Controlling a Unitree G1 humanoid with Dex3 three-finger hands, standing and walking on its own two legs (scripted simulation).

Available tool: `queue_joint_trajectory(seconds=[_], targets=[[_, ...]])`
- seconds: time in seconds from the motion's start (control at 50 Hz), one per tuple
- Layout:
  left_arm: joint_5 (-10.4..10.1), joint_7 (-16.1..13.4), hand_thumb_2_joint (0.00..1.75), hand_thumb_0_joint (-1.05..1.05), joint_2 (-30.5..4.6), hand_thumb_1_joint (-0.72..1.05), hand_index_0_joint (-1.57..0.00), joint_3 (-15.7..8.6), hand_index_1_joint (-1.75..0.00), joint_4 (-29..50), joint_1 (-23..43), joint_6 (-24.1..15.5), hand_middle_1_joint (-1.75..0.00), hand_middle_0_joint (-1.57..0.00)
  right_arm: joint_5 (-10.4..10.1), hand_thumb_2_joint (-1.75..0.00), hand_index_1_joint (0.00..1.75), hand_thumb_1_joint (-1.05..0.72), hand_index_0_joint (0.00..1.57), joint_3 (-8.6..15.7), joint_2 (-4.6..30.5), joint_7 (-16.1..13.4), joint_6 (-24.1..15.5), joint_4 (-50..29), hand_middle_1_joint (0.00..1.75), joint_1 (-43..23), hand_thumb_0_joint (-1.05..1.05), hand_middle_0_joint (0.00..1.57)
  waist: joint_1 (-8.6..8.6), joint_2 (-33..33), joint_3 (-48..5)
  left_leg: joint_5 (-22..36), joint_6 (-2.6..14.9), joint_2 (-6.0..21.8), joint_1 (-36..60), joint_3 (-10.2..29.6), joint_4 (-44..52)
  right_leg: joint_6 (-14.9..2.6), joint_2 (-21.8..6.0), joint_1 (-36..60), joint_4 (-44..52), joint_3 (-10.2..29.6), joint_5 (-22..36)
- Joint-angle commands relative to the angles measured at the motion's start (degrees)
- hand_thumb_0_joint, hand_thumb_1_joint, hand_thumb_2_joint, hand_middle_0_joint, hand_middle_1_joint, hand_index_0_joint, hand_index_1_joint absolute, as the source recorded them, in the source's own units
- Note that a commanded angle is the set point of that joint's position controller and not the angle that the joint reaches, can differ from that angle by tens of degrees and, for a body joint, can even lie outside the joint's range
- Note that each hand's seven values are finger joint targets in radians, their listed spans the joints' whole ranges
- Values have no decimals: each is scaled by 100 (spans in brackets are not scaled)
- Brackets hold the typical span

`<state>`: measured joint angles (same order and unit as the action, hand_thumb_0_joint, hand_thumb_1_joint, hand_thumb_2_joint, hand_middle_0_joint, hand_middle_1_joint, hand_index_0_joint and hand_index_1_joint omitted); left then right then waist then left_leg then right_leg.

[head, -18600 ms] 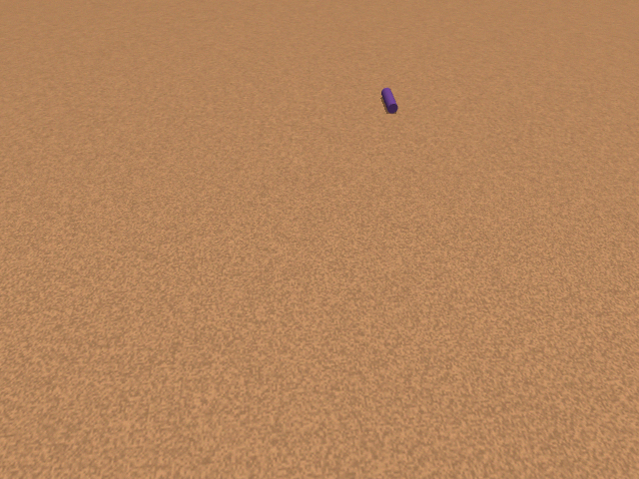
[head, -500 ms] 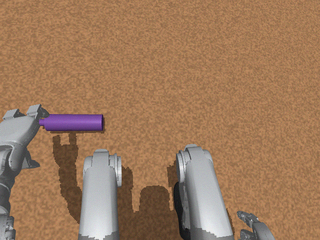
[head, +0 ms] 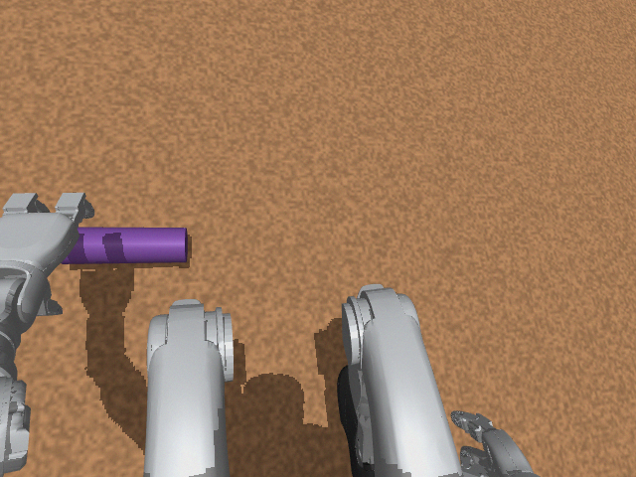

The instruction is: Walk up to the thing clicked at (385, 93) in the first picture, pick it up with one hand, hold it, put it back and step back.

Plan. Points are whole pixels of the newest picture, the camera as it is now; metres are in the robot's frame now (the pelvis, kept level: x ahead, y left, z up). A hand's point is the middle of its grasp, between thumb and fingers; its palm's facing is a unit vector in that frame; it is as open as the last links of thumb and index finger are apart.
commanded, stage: rise first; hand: left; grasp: from above
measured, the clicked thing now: (117, 245) +0.46 +0.28 -0.31
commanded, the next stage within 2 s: approach in 0.64 s
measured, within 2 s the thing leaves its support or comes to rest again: neither
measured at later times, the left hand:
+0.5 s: hand (67, 258) +0.40 +0.30 -0.19, palm faces -0.46 -0.07 -0.89, open 13.9 cm
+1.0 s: hand (95, 240) +0.43 +0.28 -0.20, palm faces -0.45 -0.04 -0.89, open 13.9 cm
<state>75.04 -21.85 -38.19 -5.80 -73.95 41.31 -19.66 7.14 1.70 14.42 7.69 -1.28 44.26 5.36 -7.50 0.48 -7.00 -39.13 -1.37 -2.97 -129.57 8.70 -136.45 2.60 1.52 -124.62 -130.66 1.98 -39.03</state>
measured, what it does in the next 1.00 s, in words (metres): stands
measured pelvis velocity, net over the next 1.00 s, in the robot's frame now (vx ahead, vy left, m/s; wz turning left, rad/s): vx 0.01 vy -0.01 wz -0.01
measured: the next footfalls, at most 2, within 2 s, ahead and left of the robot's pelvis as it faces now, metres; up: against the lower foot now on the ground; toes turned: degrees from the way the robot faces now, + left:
none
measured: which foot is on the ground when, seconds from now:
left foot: down 0.00-1.00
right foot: down 0.00-1.00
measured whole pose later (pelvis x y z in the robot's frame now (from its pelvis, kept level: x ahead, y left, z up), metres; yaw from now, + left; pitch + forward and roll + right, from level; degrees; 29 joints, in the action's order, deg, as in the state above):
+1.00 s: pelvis +0.01 -0.01 -0.03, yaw -1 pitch +33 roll -9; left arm 79.0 -29.6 -40.6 -2.6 -87.9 52.5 -19.6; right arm 11.0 -1.0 14.3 8.6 -3.4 46.7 4.7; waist -12.3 1.8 -5.3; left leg -40.9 -2.6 -3.1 -133.8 9.8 -141.2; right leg 3.4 2.2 -129.6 -135.5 1.8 -40.0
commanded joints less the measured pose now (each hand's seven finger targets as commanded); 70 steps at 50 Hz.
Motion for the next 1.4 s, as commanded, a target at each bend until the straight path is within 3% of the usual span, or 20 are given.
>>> queue_joint_trajectory(seconds=[0.0, 0.1, 0.12, 0.14, 0.3, 0.52, 0.56, 0.6, 0.66, 0.72, 0.76, 0.92, 1.06, 1.1, 1.16, 1.26, 1.28, 1.3, 1.32, 1.38], targets=[[54, -375, 98, 0, -1408, -50, -8, -295, -100, 616, 1610, -52, -103, -6, 66, -90, 30, -90, 20, 441, 1427, -37, -41, -135, 30, 923, 0, 20, -41, -1496, -3503, 869, 154, 73, 3318, -516, 1750, -417, 4, 1020, 958, -1021, 909], [213, -508, 98, 0, -1488, -50, -8, -310, -101, 340, 1738, -92, -103, -6, 131, -90, 30, -90, 20, 419, 1413, -12, -31, -123, 30, 891, 0, 20, -101, -1442, -3295, 746, 194, 59, 3092, -548, 1664, -410, 8, 960, 909, -1006, 835], [177, -516, 98, 0, -1308, -50, -9, -190, -101, 472, 1871, -112, -103, -6, 149, -90, 30, -90, 20, 391, 1392, 6, -42, -202, 30, 813, 0, 20, -106, -1504, -3362, 680, 181, 48, 3067, -555, 1690, -407, -5, 920, 881, -993, 752], [201, -545, 98, 0, -1507, -50, -9, -306, -101, 455, 1873, -126, -104, -6, 150, -90, 30, -90, 20, 423, 1428, -2, -38, -143, 30, 844, 0, 20, -84, -1544, -3433, 692, 191, 58, 3108, -550, 1652, -411, 13, 914, 877, -1006, 779], [218, -673, 99, 0, -1626, -51, -9, -339, -100, 284, 2022, -94, -102, -7, 209, -90, 30, -90, 20, 360, 1405, 5, -94, -135, 30, 814, 0, 20, -83, -1600, -3472, 628, 224, 32, 2965, -608, 1540, -412, 37, 936, 827, -1000, 726], [171, -732, 99, 0, -1589, -51, -9, -344, -100, 12, 1873, -38, -102, -7, 263, -90, 30, -90, 20, 330, 1392, 22, -144, -52, 30, 851, 0, 20, -138, -1513, -3412, 705, 245, 19, 2881, -655, 1409, -414, 53, 1010, 817, -994, 822], [177, -730, 99, 0, -1514, -51, -9, -312, -100, -96, 1850, -24, -102, -7, 289, -90, 30, -90, 20, 329, 1402, 35, -149, -23, 30, 886, 0, 20, -242, -1299, -3300, 768, 275, 16, 2715, -675, 1313, -396, 62, 1088, 856, -984, 935], [170, -763, 100, 0, -1784, -52, -8, -470, -100, 49, 1951, -58, -102, -7, 264, -90, 30, -90, 20, 324, 1419, 29, -137, -29, 30, 885, 0, 20, -136, -1474, -3472, 741, 262, 10, 2770, -675, 1346, -417, 45, 1096, 808, -974, 875], [184, -751, 100, 0, -1533, -52, -8, -300, -101, -85, 2069, -76, -102, -6, 314, -90, 30, -90, 20, 319, 1421, 54, -150, 6, 30, 894, 0, 20, -325, -1359, -3254, 747, 266, 25, 2705, -634, 1304, -384, 50, 1004, 795, -1025, 908], [176, -816, 107, 0, -1832, -59, -5, -532, -101, 75, 2073, -116, -97, -9, 298, -90, 30, -90, 20, 324, 1463, 55, -152, 7, 30, 901, 0, 20, -161, -1577, -3533, 836, 242, 24, 2850, -657, 1334, -395, 37, 1076, 738, -1002, 953], [236, -802, 97, 0, -1495, -50, -8, -256, -101, -243, 2051, -81, -104, -5, 331, -89, 30, -90, 20, 285, 1408, 70, -153, 36, 30, 888, 0, 20, -323, -1435, -3297, 831, 256, 25, 2736, -663, 1254, -393, 67, 1019, 754, -1026, 992], [316, -1025, 97, 0, -1058, -49, -8, 300, -102, -454, 3302, -87, -106, -5, 400, -89, 30, -89, 20, 168, 1482, 34, -231, 173, 30, 1115, 0, 20, -838, -1650, -3276, 673, 253, 58, 2787, -573, 1183, -383, 80, 756, 749, -1105, 910], [468, -1312, 95, 0, -1494, -46, -9, 62, -102, -1396, 3291, 548, -107, -5, 513, -89, 30, -89, 20, -87, 1547, 93, -314, 81, 30, 1087, 0, 20, -862, -1900, -3209, 981, 226, 66, 2767, -636, 1120, -396, 65, 842, 579, -1128, 1302], [414, -1299, 94, 0, -1627, -46, -10, -73, -102, -1390, 3249, 716, -107, -5, 535, -89, 30, -89, 20, -133, 1636, 151, -353, -1, 30, 1074, 0, 20, -876, -2051, -3243, 1133, 195, 84, 2858, -597, 1156, -370, 40, 886, 510, -1171, 1430], [286, -1225, 93, 0, -1984, -46, -10, -327, -103, -1161, 2859, 887, -108, -5, 443, -89, 30, -89, 20, -165, 1654, 189, -326, -154, 30, 963, 0, 20, -584, -2199, -3599, 1222, 208, 45, 2838, -644, 1196, -440, 83, 1170, 479, -1132, 1506], [-37, -842, 93, 0, -1972, -47, -10, -534, -103, -926, 1811, 975, -108, -5, 383, -89, 30, -90, 20, -87, 1542, 263, -260, -256, 30, 1007, 0, 20, -394, -1802, -3540, 1339, 274, 24, 2521, -719, 1075, -395, 91, 1598, 543, -1023, 1658], [-121, -729, 93, 0, -1914, -47, -10, -488, -103, -659, 1741, 929, -108, -5, 366, -89, 30, -90, 20, -58, 1517, 287, -263, -254, 30, 988, 0, 20, -357, -1701, -3463, 1250, 301, 28, 2418, -722, 1079, -377, 97, 1654, 594, -1001, 1602], [-215, -644, 93, 0, -2061, -47, -10, -680, -103, -167, 1764, 843, -109, -5, 370, -89, 30, -90, 20, 22, 1592, 291, -243, -268, 30, 1095, 0, 20, -357, -1681, -3722, 1376, 300, 12, 2493, -704, 1114, -364, 85, 1865, 624, -1003, 1724], [-309, -543, 93, 0, -2102, -47, -11, -723, -104, 238, 1741, 769, -110, -5, 296, -89, 30, -90, 20, 97, 1572, 290, -221, -341, 30, 1067, 0, 20, -203, -1727, -3950, 1308, 300, 20, 2588, -713, 1154, -376, 69, 1944, 675, -959, 1652], [-461, -233, 93, 0, -1360, -47, -11, -251, -105, 771, 1455, 497, -111, -5, 220, -89, 30, -90, 20, 258, 1498, 302, -128, -275, 30, 1215, 0, 20, -358, -1566, -3752, 1025, 261, 34, 2673, -646, 1320, -395, 61, 1727, 888, -982, 1350]])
